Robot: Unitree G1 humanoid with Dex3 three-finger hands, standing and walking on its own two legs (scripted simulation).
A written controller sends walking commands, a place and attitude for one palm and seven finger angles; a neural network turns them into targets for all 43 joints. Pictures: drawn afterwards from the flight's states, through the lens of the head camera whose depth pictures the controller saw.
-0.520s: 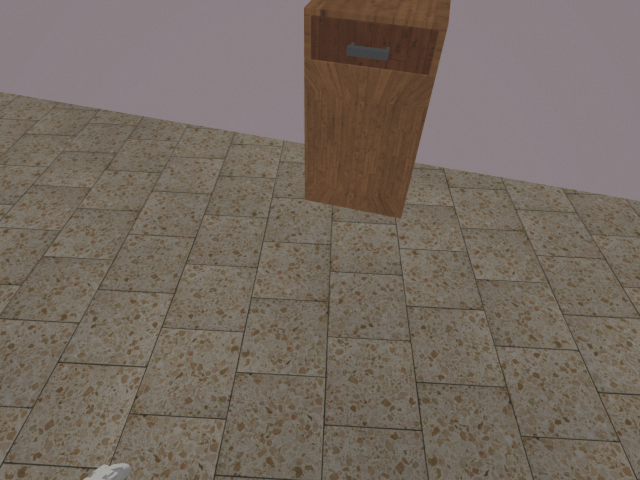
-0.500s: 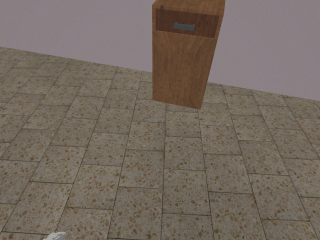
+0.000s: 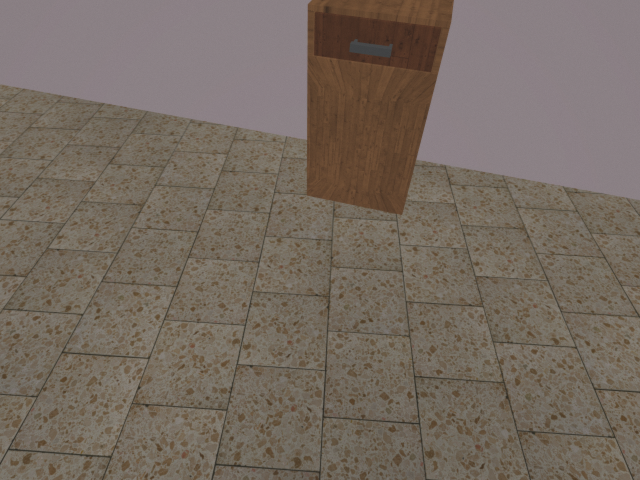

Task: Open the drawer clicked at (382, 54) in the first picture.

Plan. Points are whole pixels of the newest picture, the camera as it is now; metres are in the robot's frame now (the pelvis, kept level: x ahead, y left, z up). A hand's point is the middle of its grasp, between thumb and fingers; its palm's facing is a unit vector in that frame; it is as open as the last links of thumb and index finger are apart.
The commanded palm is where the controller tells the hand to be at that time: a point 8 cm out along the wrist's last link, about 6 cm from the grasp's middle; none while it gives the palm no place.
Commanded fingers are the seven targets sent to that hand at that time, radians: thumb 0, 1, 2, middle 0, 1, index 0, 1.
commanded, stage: stand and wait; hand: left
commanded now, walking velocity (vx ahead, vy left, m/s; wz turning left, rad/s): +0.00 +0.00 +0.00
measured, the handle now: (371, 46) +1.42 -0.10 -0.03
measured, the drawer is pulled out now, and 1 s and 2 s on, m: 0.00 0.00 0.00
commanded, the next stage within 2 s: look at it before walking up in 0.30 s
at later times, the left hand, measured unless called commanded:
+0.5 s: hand out of the picture +0.08 +0.25 -0.16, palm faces -0.04 -0.94 -0.33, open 7.4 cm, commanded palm none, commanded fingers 0.00 0.90 0.90 -0.20 -0.30 -0.20 -0.30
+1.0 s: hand out of the picture +0.08 +0.25 -0.15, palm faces -0.04 -0.94 -0.33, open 7.4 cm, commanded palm none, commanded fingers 0.00 0.90 0.90 -0.20 -0.30 -0.20 -0.30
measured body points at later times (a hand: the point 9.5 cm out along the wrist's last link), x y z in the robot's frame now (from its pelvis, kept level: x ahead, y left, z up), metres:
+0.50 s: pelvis +0.00 +0.00 +0.00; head +0.00 +0.00 +0.45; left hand +0.08 +0.29 -0.13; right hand +0.07 -0.30 -0.13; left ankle +0.01 +0.12 -0.74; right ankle +0.01 -0.12 -0.74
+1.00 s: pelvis +0.01 +0.00 +0.00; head +0.01 +0.00 +0.45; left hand +0.09 +0.29 -0.13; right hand +0.09 -0.30 -0.13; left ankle +0.01 +0.12 -0.74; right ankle +0.01 -0.12 -0.74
